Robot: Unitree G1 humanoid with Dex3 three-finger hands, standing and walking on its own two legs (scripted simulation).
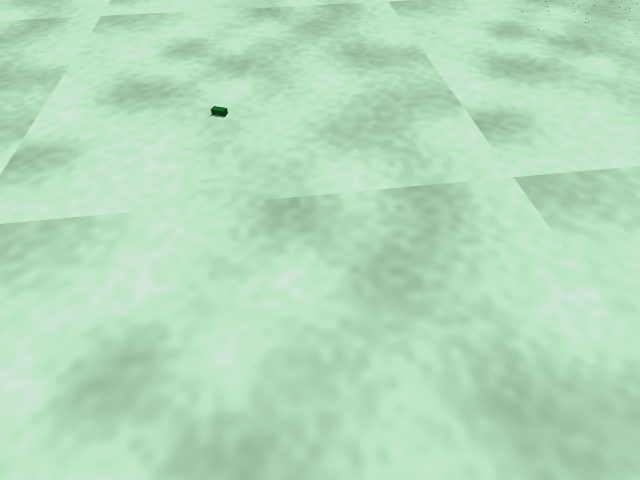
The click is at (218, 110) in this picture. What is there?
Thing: small box
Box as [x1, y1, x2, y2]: [211, 106, 227, 116]
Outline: 211,109 212,114 224,116 227,113 226,108 213,106
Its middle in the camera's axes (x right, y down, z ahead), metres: -0.60 -0.77 +2.34
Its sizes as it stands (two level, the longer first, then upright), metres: 0.085 0.040 0.034
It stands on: the floor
